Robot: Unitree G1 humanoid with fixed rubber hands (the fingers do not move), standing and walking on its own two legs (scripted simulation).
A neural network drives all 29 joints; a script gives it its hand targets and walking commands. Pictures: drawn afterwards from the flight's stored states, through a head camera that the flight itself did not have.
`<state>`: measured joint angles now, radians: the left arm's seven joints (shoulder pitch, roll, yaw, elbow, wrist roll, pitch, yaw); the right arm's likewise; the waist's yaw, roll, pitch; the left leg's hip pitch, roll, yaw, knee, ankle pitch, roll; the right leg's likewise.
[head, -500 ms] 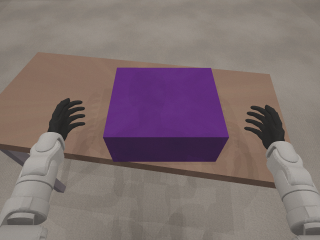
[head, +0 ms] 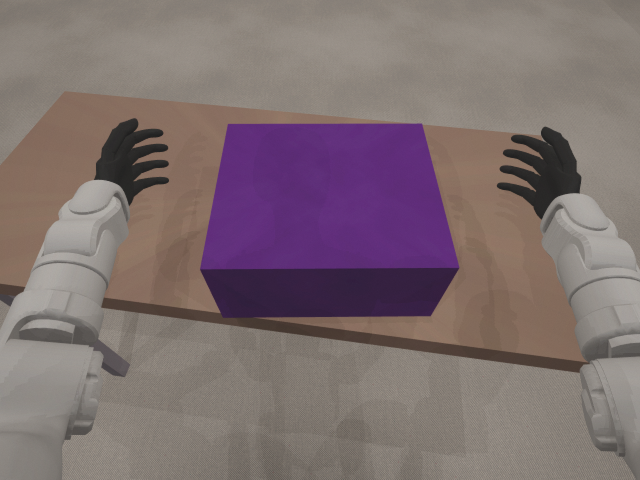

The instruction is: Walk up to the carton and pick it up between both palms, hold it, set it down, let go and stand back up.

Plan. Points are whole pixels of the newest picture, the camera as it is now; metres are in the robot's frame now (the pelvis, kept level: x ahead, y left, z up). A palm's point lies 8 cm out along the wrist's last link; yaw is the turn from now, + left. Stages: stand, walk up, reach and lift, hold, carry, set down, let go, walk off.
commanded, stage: reach and lift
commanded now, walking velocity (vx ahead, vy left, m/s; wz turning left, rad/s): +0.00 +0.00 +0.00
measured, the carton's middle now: (326, 217) +0.49 +0.03 -0.01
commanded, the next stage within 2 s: none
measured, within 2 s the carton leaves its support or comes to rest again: neither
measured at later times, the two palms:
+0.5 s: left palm (137, 222) +0.41 +0.29 +0.05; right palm (517, 228) +0.43 -0.23 +0.05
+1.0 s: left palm (151, 221) +0.42 +0.28 +0.04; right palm (515, 224) +0.45 -0.23 +0.04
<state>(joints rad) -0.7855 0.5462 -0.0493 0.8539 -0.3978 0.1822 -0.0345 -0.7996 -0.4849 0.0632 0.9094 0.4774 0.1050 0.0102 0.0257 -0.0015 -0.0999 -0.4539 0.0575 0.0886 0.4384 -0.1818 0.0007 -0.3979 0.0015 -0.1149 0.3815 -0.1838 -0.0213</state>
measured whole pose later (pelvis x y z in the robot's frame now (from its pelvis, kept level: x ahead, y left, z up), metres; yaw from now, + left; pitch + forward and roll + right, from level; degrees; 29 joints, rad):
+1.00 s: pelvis -0.02 +0.00 -0.03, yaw -1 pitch +25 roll -1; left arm -0.99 0.45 -0.14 1.41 -0.41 -0.27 -0.06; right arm -0.99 -0.42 0.20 1.35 0.54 -0.23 0.02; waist 0.04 -0.01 -0.25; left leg -0.88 0.08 0.07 0.68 -0.24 0.00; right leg -0.83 0.00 -0.12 0.64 -0.26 -0.03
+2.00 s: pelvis -0.03 +0.00 -0.04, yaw -1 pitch +28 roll -1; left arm -1.01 0.33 -0.09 1.44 -0.36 -0.33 0.01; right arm -1.03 -0.28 0.05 1.35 0.34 -0.24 -0.03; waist 0.04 -0.01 -0.26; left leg -0.96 0.07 0.07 0.72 -0.24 0.00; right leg -0.91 -0.01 -0.11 0.69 -0.26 -0.03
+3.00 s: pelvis -0.02 +0.01 -0.03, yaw +0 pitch +26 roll -2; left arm -0.97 0.31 -0.01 1.45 -0.28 -0.38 0.01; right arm -0.98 -0.25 -0.07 1.32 0.19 -0.28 -0.01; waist 0.03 0.00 -0.25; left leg -0.90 0.06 0.07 0.66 -0.22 0.01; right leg -0.85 -0.01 -0.11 0.62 -0.23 -0.02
